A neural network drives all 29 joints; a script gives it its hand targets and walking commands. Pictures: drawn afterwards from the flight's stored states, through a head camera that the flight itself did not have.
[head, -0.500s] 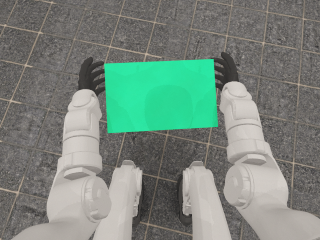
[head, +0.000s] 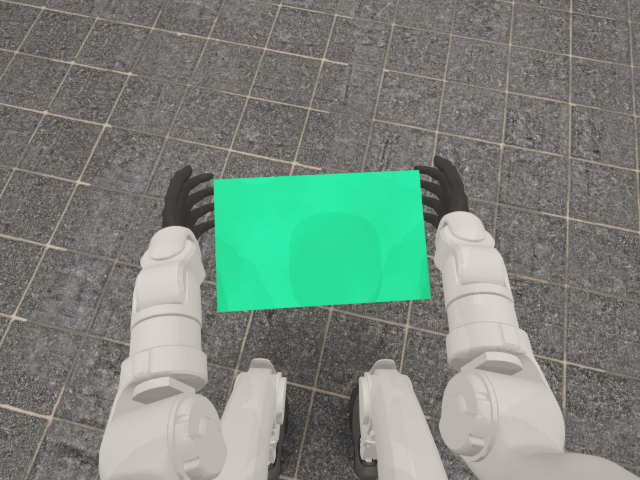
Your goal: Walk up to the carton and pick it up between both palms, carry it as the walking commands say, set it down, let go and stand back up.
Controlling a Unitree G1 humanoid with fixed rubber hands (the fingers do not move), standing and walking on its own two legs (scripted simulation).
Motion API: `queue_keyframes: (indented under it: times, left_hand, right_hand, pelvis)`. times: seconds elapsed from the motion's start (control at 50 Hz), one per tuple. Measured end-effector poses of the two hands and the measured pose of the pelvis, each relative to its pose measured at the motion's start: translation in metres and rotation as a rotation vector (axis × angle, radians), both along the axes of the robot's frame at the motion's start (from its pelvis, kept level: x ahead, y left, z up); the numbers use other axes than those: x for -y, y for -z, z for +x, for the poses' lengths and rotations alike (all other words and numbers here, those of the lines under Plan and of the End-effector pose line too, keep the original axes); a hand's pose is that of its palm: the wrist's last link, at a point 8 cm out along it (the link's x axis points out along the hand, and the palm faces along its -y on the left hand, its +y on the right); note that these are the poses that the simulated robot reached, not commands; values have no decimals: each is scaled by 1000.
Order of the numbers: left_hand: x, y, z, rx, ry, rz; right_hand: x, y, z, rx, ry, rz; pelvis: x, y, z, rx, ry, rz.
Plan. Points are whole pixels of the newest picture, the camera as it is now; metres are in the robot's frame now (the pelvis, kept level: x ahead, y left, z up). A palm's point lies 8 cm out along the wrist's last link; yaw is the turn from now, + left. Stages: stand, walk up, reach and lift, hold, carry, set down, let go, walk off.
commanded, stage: reach and lift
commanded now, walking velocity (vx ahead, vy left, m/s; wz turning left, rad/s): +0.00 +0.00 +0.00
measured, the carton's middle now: (318, 246) +0.42 +0.02 -0.13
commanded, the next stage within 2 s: none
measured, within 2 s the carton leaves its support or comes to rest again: neither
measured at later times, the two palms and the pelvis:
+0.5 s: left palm (155, 221) +0.39 +0.18 +0.04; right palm (478, 205) +0.41 -0.16 +0.03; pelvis +0.02 +0.00 +0.07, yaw +0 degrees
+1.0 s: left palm (115, 214) +0.36 +0.18 +0.11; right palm (511, 194) +0.39 -0.15 +0.10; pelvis +0.03 +0.00 +0.13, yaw -1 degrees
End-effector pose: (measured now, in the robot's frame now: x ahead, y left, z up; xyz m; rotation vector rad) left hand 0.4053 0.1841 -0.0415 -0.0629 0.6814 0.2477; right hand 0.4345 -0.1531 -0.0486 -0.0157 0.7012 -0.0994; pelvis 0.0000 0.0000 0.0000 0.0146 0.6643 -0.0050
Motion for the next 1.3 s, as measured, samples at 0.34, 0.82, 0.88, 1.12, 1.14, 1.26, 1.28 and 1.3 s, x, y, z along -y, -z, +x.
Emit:
queue_keyframes:
  times: [0.34, 0.82, 0.88, 1.12, 1.14, 1.26, 1.28, 1.3]
  left_hand:
    - [1, -53, -12, -17, 8, 3]
    - [1, -124, -34, -30, 19, 19]
    - [0, -133, -36, -29, 19, 22]
    - [-1, -166, -44, -16, 21, 28]
    - [-1, -169, -45, -14, 21, 28]
    - [1, -187, -47, -4, 26, 31]
    - [1, -189, -47, -3, 27, 31]
    - [2, -192, -47, -1, 27, 31]
  right_hand:
    - [2, -55, -13, -4, -1, 9]
    - [2, -127, -34, 2, -13, 4]
    - [1, -135, -36, 4, -15, 4]
    - [0, -169, -45, 18, -19, 3]
    - [1, -172, -46, 19, -19, 2]
    - [3, -190, -50, 29, -15, -1]
    - [3, -193, -50, 30, -14, -2]
    - [3, -196, -51, 32, -13, -2]
  pelvis:
    - [1, -50, 16, 91, 0, -4]
    - [-1, -112, 30, 263, 5, -9]
    - [-2, -119, 31, 287, 5, -10]
    - [-3, -140, 38, 395, 7, -12]
    - [-3, -142, 38, 405, 7, -12]
    - [-3, -151, 43, 465, 8, -12]
    - [-2, -152, 44, 476, 8, -12]
    - [-2, -154, 45, 486, 9, -13]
